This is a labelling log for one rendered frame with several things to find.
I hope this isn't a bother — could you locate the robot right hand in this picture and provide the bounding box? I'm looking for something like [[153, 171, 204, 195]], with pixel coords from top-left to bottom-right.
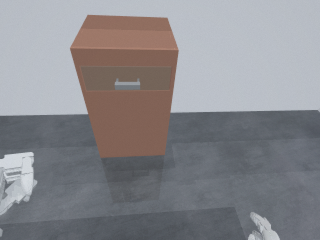
[[248, 212, 280, 240]]

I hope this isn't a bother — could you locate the handle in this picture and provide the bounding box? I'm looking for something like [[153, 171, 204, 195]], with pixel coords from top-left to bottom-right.
[[114, 78, 140, 90]]

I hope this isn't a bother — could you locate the drawer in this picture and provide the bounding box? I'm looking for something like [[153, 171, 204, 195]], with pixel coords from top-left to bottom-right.
[[80, 65, 172, 91]]

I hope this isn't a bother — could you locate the cabinet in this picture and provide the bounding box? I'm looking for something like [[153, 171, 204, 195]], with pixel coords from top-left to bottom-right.
[[70, 15, 179, 158]]

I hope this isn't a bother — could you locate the robot left hand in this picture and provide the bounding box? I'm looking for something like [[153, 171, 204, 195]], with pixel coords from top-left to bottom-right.
[[0, 152, 38, 217]]

